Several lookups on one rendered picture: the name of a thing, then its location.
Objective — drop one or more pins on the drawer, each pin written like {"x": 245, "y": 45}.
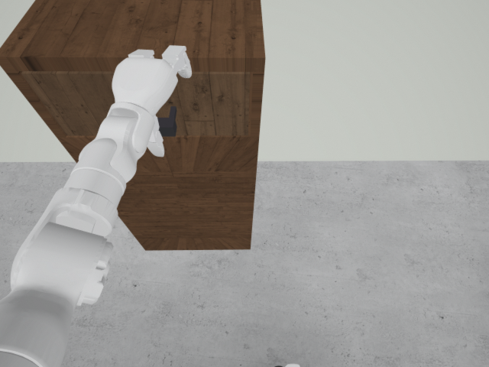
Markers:
{"x": 207, "y": 103}

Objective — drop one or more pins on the cabinet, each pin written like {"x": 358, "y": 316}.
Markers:
{"x": 200, "y": 194}

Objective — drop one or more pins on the left robot forearm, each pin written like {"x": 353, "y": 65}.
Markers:
{"x": 90, "y": 197}

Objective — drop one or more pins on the robot left upper arm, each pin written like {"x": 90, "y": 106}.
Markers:
{"x": 64, "y": 267}

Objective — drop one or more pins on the robot left hand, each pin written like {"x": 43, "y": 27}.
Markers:
{"x": 148, "y": 82}

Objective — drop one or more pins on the handle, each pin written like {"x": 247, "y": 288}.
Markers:
{"x": 168, "y": 125}

